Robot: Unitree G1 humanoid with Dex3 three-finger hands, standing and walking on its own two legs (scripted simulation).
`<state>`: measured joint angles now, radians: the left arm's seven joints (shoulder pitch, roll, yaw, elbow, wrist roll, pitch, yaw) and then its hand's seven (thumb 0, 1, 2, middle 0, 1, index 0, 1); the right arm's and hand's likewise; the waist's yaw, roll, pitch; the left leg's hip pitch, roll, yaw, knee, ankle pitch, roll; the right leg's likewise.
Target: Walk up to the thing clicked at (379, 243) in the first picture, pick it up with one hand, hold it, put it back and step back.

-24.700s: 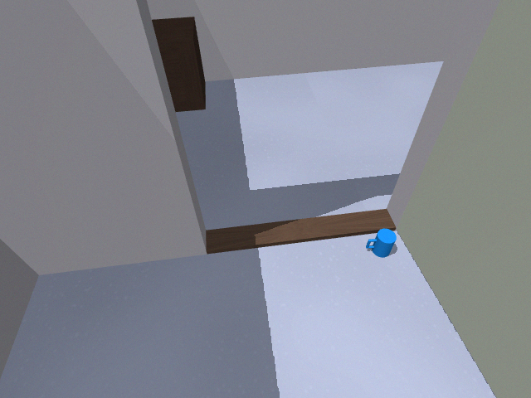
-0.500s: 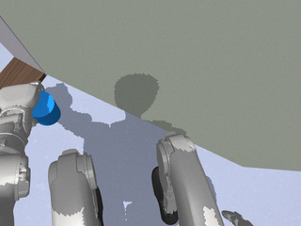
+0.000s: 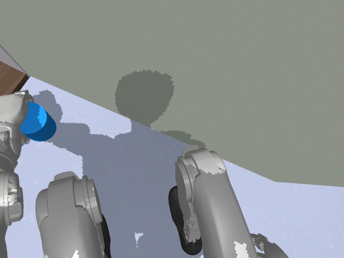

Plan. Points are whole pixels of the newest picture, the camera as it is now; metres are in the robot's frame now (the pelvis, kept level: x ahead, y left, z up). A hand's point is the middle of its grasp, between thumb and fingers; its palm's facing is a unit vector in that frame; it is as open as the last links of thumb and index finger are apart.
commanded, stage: rest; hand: left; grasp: from above
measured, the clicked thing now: (30, 128) +0.45 +0.27 -0.26
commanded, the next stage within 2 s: open in 0.08 s
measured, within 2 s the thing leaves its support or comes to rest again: neither
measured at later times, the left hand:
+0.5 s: hand (16, 126) +0.44 +0.29 -0.21, palm faces -0.46 -0.08 -0.89, open 10.9 cm
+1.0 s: hand (19, 122) +0.45 +0.28 -0.21, palm faces -0.46 -0.10 -0.88, open 13.0 cm
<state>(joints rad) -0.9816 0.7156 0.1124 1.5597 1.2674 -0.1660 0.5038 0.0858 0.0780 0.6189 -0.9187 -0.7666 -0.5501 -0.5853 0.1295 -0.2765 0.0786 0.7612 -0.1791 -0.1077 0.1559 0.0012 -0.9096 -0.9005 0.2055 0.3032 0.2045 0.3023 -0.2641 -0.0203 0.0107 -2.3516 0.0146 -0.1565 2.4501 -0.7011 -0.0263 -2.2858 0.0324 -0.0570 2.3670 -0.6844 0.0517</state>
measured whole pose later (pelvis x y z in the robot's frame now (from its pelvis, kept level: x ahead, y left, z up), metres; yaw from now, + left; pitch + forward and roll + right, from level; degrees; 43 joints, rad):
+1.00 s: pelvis +0.00 +0.00 -0.01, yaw -2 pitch +33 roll -9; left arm -0.99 0.76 0.13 1.59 1.25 -0.18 0.52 0.00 -0.43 1.08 -0.13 -1.12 -0.14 -1.11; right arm 0.13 -0.29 0.12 0.76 -0.20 -0.14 0.22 0.00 -0.90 -0.90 0.21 0.30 0.20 0.30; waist -0.28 -0.03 0.03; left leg -2.36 0.02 -0.19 2.49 -0.72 -0.03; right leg -2.28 0.04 -0.09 2.38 -0.69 0.05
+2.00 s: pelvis -0.02 +0.00 +0.05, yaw +2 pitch +34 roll -7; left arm -1.02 0.69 0.01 1.51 1.32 -0.23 0.39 0.00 -0.54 1.02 -0.09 -1.01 -0.09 -1.02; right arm 0.15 -0.31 0.06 0.72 -0.12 -0.01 0.10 0.00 -0.91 -0.91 0.20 0.30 0.20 0.30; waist -0.26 -0.02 -0.07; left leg -2.25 0.00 -0.12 2.28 -0.62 -0.01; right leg -2.17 0.01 -0.04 2.20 -0.63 0.04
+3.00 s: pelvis +0.02 +0.00 +0.28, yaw +7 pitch +23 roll -4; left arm 0.02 0.33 -0.01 0.29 0.22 0.25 0.08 0.01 0.88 0.90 -0.21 -0.30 -0.21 -0.30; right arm 0.09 -0.22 0.03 0.56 0.04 -0.07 -0.04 0.01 -0.91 -0.90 0.21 0.30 0.21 0.30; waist -0.06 0.02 -0.18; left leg -1.36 0.02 -0.08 1.54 -0.59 -0.01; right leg -1.31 -0.01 -0.04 1.48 -0.59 0.03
